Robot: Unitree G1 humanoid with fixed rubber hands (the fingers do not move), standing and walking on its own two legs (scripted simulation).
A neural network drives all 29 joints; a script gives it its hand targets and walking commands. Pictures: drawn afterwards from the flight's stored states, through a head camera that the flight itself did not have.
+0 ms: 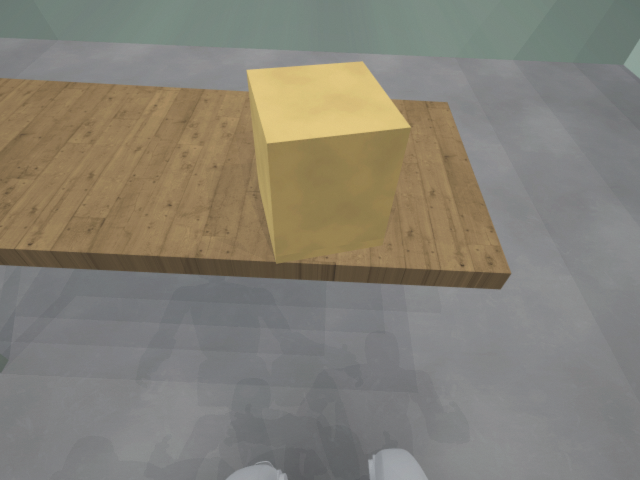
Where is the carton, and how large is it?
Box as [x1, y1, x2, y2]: [247, 61, 410, 263]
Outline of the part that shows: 362,61 247,70 259,189 276,263 382,244 410,126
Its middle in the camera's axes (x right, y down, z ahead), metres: +0.00 -0.13 +0.67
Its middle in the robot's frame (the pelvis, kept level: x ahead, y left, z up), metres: +0.61 +0.01 +0.06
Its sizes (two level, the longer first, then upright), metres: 0.210 0.200 0.250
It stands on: a table, 0.66 m high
